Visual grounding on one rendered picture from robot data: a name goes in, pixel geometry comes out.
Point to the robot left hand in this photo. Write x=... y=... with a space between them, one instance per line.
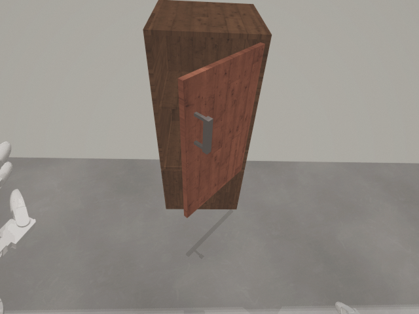
x=14 y=232

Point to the handle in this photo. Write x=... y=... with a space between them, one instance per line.
x=207 y=133

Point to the cupboard door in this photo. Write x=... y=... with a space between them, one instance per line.
x=225 y=91

